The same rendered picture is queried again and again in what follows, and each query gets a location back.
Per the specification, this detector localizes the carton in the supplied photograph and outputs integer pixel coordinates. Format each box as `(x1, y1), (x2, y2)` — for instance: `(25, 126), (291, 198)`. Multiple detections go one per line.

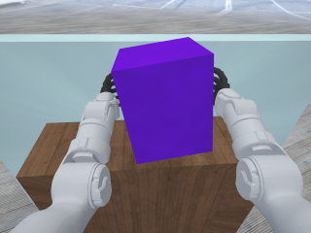
(111, 37), (214, 164)

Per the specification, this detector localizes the left robot upper arm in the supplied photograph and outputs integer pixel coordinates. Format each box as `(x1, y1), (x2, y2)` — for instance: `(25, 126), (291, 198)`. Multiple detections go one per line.
(9, 162), (112, 233)

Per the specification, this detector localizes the robot right forearm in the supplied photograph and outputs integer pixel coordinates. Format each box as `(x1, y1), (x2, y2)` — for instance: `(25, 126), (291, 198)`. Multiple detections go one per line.
(214, 88), (303, 191)

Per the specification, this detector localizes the right robot upper arm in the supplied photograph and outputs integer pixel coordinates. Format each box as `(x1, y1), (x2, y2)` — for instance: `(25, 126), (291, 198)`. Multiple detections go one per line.
(235, 154), (311, 233)

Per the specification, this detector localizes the pedestal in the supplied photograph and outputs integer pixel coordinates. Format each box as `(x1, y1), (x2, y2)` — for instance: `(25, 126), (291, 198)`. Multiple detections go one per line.
(16, 116), (255, 233)

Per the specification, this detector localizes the left robot hand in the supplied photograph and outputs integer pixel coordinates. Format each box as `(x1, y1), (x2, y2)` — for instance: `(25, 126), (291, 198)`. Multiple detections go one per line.
(100, 73), (121, 107)

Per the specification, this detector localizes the right robot hand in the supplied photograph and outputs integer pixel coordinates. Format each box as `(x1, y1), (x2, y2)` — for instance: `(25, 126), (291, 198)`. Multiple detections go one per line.
(213, 67), (230, 106)

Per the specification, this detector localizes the robot left forearm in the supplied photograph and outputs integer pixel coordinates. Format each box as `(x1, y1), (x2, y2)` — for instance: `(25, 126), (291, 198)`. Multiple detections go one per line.
(51, 91), (120, 197)

